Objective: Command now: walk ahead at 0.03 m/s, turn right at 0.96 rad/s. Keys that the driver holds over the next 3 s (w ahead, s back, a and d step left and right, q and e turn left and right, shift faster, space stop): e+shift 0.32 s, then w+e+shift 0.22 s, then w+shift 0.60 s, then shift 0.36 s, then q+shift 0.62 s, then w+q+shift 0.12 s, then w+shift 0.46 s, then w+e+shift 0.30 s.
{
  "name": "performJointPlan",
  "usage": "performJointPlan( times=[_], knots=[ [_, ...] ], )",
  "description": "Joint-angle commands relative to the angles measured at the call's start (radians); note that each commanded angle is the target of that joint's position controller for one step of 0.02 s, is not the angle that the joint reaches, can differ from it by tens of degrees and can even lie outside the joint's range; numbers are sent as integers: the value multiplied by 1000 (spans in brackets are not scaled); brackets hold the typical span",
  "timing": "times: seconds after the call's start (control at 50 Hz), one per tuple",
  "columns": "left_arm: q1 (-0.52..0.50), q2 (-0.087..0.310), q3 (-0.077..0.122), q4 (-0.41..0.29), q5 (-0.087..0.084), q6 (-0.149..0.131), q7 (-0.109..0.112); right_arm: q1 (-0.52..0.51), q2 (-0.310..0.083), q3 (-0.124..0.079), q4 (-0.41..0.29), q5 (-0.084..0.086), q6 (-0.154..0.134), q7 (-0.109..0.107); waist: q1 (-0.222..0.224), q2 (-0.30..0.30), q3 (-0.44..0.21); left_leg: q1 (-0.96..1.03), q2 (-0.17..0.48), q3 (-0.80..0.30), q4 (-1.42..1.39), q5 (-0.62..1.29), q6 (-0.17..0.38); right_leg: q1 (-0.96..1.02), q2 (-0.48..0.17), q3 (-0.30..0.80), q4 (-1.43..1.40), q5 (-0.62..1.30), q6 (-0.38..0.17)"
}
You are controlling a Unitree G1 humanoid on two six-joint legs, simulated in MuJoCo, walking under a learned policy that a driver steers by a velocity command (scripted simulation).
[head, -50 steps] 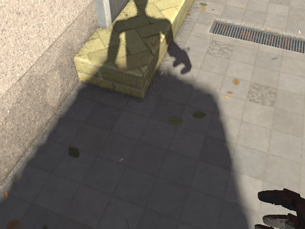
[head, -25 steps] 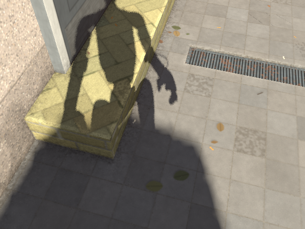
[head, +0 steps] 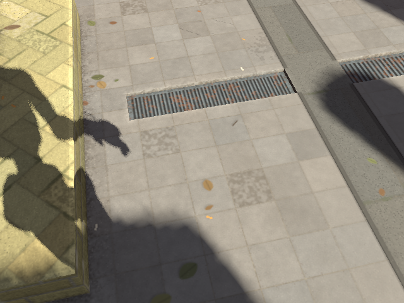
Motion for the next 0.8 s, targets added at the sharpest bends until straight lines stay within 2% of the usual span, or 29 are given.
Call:
performJointPlan(
  times=[0.02,0.04,0.06,0.08,0.1,0.12,0.14,0.16,0.24,0.26,0.32,0.34,0.38,0.4,0.42,0.5,0.56,0.6,0.62,0.64,0.66,0.68,0.7,0.72,0.74,0.76,0.78,0.8],
  knots=[
    [-2,108,21,-50,-11,-17,-3,27,-120,-32,-53,2,-27,-24,-44,-51,-82,285,72,-34,-321,86,11,-87,-155,200,-30,-404,26],
    [84,54,7,-40,-20,-22,3,22,-180,-43,-77,-2,-22,-32,-8,85,-149,374,283,-208,-382,-86,55,-129,-79,31,167,-527,72],
    [77,59,13,-58,-24,-22,10,-65,-255,-48,-109,-10,-18,-26,-6,220,-134,323,478,-437,-442,-129,152,-258,17,-210,426,-539,99],
    [8,179,34,-61,12,-21,7,-55,-194,-44,-83,-19,-13,-18,-18,137,-84,205,451,-364,-429,-8,198,-263,-86,-263,556,-418,113],
    [11,175,34,-52,16,-14,-5,-74,-133,-28,-79,-15,-11,-16,-1,119,-71,152,391,-225,-382,101,185,-230,-114,-283,627,-351,101],
    [42,146,26,-32,14,-3,-15,-88,-107,-19,-82,-13,-10,-13,8,103,-59,137,331,-110,-356,193,169,-228,-120,-304,715,-307,96],
    [76,119,16,-18,15,6,-25,-79,-100,-15,-87,-13,-9,-13,11,113,-71,151,310,-50,-337,265,169,-240,-118,-332,801,-291,102],
    [82,119,14,-14,9,13,-33,-68,-90,-11,-92,-16,-8,-14,4,120,-70,163,302,1,-320,336,175,-260,-135,-356,853,-282,109],
    [-24,94,-2,-41,0,21,-47,42,-91,-27,-69,-22,-21,-6,-60,152,-56,282,306,86,-301,351,180,-338,-200,-412,773,-254,129],
    [-41,85,-8,-44,3,23,-52,69,-112,-37,-59,-18,-20,-8,-71,157,-49,300,326,90,-293,363,179,-341,-212,-423,735,-262,140],
    [-81,59,-18,-50,-3,27,-59,112,-113,-50,-42,-15,-15,-6,-95,179,-48,356,366,116,-280,385,178,-343,-250,-463,634,-289,154],
    [-107,61,-20,-61,2,29,-66,149,-120,-57,-33,-19,-16,-1,-116,188,-70,374,383,106,-322,165,180,-346,-265,-477,606,-283,143],
    [-178,74,-15,-95,12,38,-88,176,-144,-71,-23,-22,-28,8,-134,209,-56,362,434,57,-413,-234,167,-375,-296,-502,578,-273,119],
    [-201,74,-13,-106,12,39,-100,177,-150,-76,-21,-21,-36,9,-135,207,-41,352,452,47,-445,-338,157,-383,-305,-508,562,-268,110],
    [-208,70,-12,-108,9,39,-114,179,-134,-73,-21,-13,-42,8,-130,198,-31,339,462,52,-451,-374,147,-382,-308,-504,547,-265,93],
    [-293,17,-26,-141,3,29,-140,204,-133,-80,2,-17,-71,5,-135,148,-15,312,484,166,-461,-333,111,-323,-322,-540,436,-259,51],
    [-327,-7,-40,-147,8,20,-149,217,-135,-83,27,-16,-74,8,-132,136,-9,251,467,273,-445,-262,90,-185,-312,-574,300,-300,9],
    [-292,-11,-52,-125,16,7,-139,228,-136,-83,50,-17,-64,16,-115,121,4,183,458,327,-423,-209,92,-54,-281,-618,208,-332,-30],
    [-236,-15,-58,-100,21,-3,-128,225,-132,-80,61,-11,-58,22,-84,100,10,136,454,359,-377,-159,94,36,-263,-628,155,-297,-48],
    [-98,-22,-59,-44,27,-17,-110,194,-126,-75,64,-1,-56,28,-2,46,-11,46,420,419,-241,-14,89,215,-222,-645,70,-231,-65],
    [120,21,-39,45,27,-35,-83,204,-96,-59,70,-13,-53,37,99,-113,-118,-60,350,489,88,186,86,469,-204,-580,29,-320,-81],
    [195,108,-28,58,28,-47,-53,140,17,-20,11,-32,-59,60,139,-368,-133,-412,242,474,463,-240,51,636,-463,-170,-76,-552,-132],
    [125,206,-10,2,10,-50,-26,50,-38,-38,-66,-38,-68,65,124,-305,-92,-658,146,279,631,-243,38,586,-594,173,-210,-560,-206],
    [97,166,-19,11,16,-49,-10,25,-85,-48,-70,-38,-73,73,99,-122,-51,-704,209,187,664,-127,47,572,-608,82,-185,-433,-216],
    [78,131,-31,17,22,-57,-1,55,-84,-44,-54,-32,-81,81,61,-80,-46,-663,237,177,653,-30,53,536,-564,-37,-170,-313,-202],
    [47,101,-41,19,23,-68,-1,110,-82,-40,-21,-38,-82,87,13,-60,-42,-610,253,173,631,23,55,484,-508,-123,-178,-258,-174],
    [22,73,-52,19,17,-81,0,154,-76,-37,5,-45,-74,93,-22,-73,-29,-559,267,172,619,61,50,419,-465,-182,-206,-204,-157],
    [18,55,-59,22,16,-98,1,155,-71,-37,10,-48,-65,100,-33,-95,-7,-527,265,188,618,88,37,358,-442,-222,-246,-156,-162]
  ],
)
Next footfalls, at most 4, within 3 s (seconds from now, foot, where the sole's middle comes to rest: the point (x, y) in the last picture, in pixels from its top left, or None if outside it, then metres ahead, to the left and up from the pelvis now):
0.04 left None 0.09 0.12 -0.78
0.66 right None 0.02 -0.11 -0.78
1.08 left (313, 296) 0.49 -0.29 -0.78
1.52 right None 0.61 -0.62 -0.78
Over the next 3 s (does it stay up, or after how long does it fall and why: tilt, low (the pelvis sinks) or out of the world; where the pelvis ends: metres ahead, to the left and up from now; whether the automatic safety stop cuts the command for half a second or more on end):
stays up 0.98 -0.43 -0.01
